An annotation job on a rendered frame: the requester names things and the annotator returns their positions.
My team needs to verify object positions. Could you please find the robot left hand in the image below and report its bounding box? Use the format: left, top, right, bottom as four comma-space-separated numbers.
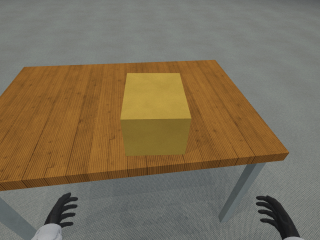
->
44, 192, 78, 228

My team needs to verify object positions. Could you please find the robot right hand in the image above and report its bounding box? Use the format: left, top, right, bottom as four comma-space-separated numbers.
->
256, 195, 301, 240

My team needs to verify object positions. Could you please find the table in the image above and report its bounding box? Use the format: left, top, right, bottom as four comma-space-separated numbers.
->
0, 60, 289, 240

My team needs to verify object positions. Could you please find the left robot forearm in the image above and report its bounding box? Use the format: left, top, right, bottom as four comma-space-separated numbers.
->
31, 223, 62, 240

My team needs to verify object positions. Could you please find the carton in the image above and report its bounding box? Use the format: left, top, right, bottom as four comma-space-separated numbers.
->
120, 73, 192, 156

